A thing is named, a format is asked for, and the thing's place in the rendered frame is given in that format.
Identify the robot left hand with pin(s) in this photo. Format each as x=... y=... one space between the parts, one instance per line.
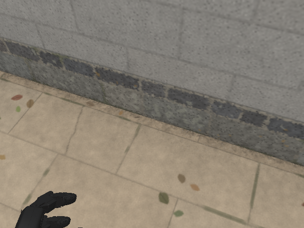
x=33 y=216

